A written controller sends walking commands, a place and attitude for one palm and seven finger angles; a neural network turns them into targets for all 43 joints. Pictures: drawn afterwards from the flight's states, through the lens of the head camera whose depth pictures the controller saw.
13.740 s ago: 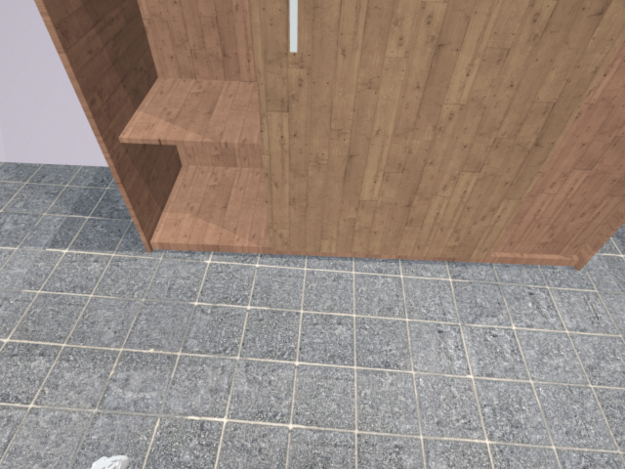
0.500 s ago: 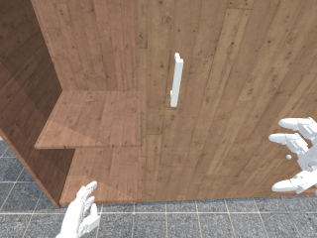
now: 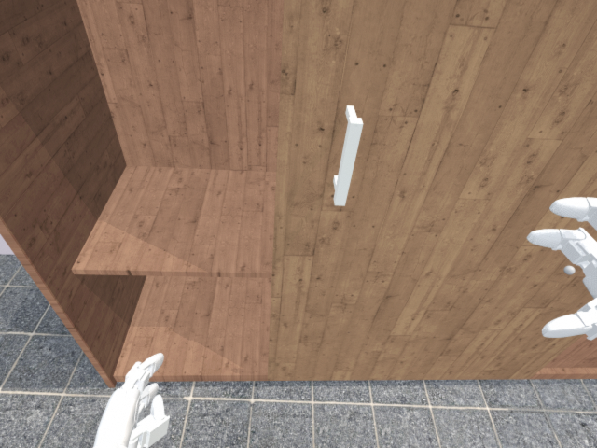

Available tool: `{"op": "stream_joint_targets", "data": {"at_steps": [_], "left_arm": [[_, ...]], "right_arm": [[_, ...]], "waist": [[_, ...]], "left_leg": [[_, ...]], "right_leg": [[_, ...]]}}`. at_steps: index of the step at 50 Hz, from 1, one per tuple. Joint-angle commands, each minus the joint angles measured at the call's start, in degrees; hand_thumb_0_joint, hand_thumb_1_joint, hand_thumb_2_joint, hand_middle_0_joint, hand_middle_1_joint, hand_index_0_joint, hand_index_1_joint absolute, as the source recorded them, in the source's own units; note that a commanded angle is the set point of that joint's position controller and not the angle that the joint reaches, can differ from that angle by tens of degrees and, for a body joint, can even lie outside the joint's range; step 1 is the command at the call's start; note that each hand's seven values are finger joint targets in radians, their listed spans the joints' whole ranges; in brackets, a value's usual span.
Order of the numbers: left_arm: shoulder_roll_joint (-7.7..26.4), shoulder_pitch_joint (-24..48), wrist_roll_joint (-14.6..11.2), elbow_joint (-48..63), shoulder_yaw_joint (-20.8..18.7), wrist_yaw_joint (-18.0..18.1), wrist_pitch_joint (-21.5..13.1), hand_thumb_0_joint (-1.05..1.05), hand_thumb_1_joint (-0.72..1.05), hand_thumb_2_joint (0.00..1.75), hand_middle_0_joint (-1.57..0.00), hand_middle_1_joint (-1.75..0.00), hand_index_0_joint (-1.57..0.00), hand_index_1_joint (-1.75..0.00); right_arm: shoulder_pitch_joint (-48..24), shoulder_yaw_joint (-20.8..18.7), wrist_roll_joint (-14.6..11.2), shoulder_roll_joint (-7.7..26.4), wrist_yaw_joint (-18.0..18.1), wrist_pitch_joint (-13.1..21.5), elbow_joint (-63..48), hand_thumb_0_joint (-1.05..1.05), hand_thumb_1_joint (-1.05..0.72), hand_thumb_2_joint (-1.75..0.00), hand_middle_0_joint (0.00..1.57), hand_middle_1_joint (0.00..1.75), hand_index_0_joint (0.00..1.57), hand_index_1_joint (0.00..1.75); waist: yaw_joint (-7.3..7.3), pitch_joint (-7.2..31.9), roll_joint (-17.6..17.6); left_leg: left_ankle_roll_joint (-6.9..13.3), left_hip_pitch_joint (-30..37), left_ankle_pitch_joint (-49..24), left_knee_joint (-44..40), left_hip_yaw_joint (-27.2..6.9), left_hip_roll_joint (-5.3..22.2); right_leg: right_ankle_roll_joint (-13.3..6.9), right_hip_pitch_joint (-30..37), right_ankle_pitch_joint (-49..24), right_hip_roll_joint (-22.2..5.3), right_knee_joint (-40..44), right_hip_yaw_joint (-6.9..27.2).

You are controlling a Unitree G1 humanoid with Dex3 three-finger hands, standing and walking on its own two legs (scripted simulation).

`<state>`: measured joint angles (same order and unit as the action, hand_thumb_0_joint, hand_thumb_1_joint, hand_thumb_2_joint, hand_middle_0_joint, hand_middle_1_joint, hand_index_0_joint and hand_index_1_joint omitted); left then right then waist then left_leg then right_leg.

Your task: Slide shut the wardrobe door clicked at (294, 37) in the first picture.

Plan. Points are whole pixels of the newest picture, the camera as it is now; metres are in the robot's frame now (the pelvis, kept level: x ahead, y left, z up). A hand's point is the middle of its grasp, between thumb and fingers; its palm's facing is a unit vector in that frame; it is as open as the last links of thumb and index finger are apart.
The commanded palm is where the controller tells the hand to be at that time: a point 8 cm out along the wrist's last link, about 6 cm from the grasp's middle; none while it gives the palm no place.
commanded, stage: raise the hand with hooked fingers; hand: right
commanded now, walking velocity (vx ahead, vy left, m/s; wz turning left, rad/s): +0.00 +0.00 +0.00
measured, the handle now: (345, 157) +0.49 -0.05 +0.17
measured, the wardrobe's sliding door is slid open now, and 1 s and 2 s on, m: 0.49 0.49 0.49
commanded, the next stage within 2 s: move the hooked fingers beside the handle in 0.22 s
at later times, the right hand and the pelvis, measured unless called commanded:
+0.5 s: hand (554, 265) +0.28 -0.26 +0.19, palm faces +0.04 +1.00 -0.08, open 14.0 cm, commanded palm +0.26 -0.30 +0.19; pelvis -0.01 +0.00 +0.00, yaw -1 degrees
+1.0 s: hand (472, 222) +0.35 -0.19 +0.19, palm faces -0.01 +1.00 -0.04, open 14.0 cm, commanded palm +0.32 -0.24 +0.19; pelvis +0.00 +0.00 +0.00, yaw +0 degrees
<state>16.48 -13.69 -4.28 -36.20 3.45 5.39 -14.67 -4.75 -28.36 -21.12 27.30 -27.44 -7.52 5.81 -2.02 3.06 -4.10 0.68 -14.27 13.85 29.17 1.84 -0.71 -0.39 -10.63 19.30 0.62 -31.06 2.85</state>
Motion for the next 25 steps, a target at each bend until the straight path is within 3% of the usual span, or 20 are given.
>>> {"op": "stream_joint_targets", "data": {"at_steps": [1, 3, 7, 11, 16, 19, 20, 24, 25], "left_arm": [[5.7, 7.9, -0.3, 9.3, -2.2, 0.4, -4.0, 0.0, 0.9, 0.9, -0.2, -0.3, -0.2, -0.3], [5.7, 7.9, -0.3, 9.0, -2.1, 0.6, -3.8, 0.0, 0.9, 0.9, -0.2, -0.3, -0.2, -0.3], [5.8, 8.5, -0.5, 9.4, -2.2, 0.9, -4.1, 0.0, 0.9, 0.9, -0.2, -0.3, -0.2, -0.3], [5.7, 8.6, -0.4, 9.0, -1.9, 0.9, -4.2, 0.0, 0.9, 0.9, -0.2, -0.3, -0.2, -0.3], [5.9, 8.6, -0.3, 8.8, -1.9, 0.8, -4.2, 0.0, 0.9, 0.9, -0.2, -0.3, -0.2, -0.3], [5.9, 8.6, -0.6, 8.1, -1.9, 0.9, -4.1, 0.0, 0.9, 0.9, -0.2, -0.3, -0.2, -0.3], [5.8, 8.6, -0.7, 8.0, -1.9, 1.1, -4.2, 0.0, 0.9, 0.9, -0.2, -0.3, -0.2, -0.3], [5.7, 8.5, -0.4, 8.0, -2.0, 1.2, -4.3, 0.0, 0.9, 0.9, -0.2, -0.3, -0.2, -0.3], [5.4, 8.6, -0.5, 7.9, -1.8, 1.3, -4.2, 0.0, 0.9, 0.9, -0.2, -0.3, -0.2, -0.3]], "right_arm": [[-16.9, -7.4, -1.2, 18.2, 1.5, 4.2, -12.1, 0.0, 0.5, -0.3, 0.3, 1.2, 0.3, 1.2], [-17.1, -6.5, -1.1, 17.6, 1.6, 3.9, -11.2, 0.0, 0.5, -0.3, 0.3, 1.2, 0.3, 1.2], [-18.2, -5.1, -0.8, 16.9, 1.0, 3.7, -12.2, 0.0, 0.5, -0.3, 0.3, 1.2, 0.3, 1.2], [-17.6, -5.7, -1.0, 17.4, 1.0, 3.7, -11.1, 0.0, 0.5, -0.3, 0.3, 1.2, 0.3, 1.2], [-16.8, -6.4, -1.2, 17.6, 1.0, 3.7, -9.6, 0.0, 0.5, -0.3, 0.3, 1.2, 0.3, 1.2], [-22.0, -1.2, -0.8, 14.0, 1.0, 3.7, -8.1, 0.0, 0.5, -0.3, 0.3, 1.2, 0.3, 1.2], [-25.1, 0.6, -0.6, 12.9, 1.3, 4.0, -8.2, 0.0, 0.5, -0.3, 0.3, 1.2, 0.3, 1.2], [-27.2, 0.6, 0.7, 13.7, 3.1, 4.7, -9.0, 0.0, 0.5, -0.3, 0.3, 1.2, 0.3, 1.2], [-29.6, 2.5, 1.2, 12.4, 3.4, 4.7, -9.2, 0.0, 0.5, -0.3, 0.3, 1.2, 0.3, 1.2]], "waist": [[-0.52, 7.9, -1.1], [-0.42, 6.3, -1.1], [-0.01, 8.1, -1.5], [-0.15, 7.1, -1.9], [-0.31, 7.4, 1.0], [1.06, 4.5, 0.0], [1.54, 5.0, -0.7], [0.9, 8.0, -1.1], [1.44, 7.8, -2.1]], "left_leg": [[0.3, 6.4, -11.5, -3.5, 1.0, 0.5], [0.3, 6.3, -9.1, -4.4, 0.2, 0.9], [0.2, 6.1, -9.3, -4.1, 0.5, 0.7], [0.2, 5.6, -7.6, -4.5, 0.4, 0.6], [0.1, 6.4, -8.7, -4.3, 0.6, 0.7], [0.0, 3.6, -5.3, -5.2, 0.2, 0.5], [-0.1, 2.8, -4.6, -5.2, 0.1, 0.6], [0.2, 4.7, -5.3, -4.7, 0.2, 0.8], [0.2, 3.8, -5.3, -4.7, 0.4, 0.8]], "right_leg": [[-1.0, -1.6, -15.6, 0.1, 4.9, -0.7], [-0.9, -2.6, -13.4, -0.1, 5.0, -0.8], [-1.1, -1.2, -13.5, 0.0, 5.1, -0.6], [-1.0, -1.7, -12.0, 0.0, 5.3, -0.4], [-1.1, -2.4, -12.9, -0.1, 5.3, -0.3], [-1.0, -2.8, -9.9, -0.1, 5.4, -0.3], [-1.1, -2.1, -9.2, 0.0, 5.3, -0.1], [-1.1, -1.4, -10.3, 0.1, 5.4, 0.2], [-1.1, -0.7, -10.2, 0.0, 5.6, 0.1]]}}
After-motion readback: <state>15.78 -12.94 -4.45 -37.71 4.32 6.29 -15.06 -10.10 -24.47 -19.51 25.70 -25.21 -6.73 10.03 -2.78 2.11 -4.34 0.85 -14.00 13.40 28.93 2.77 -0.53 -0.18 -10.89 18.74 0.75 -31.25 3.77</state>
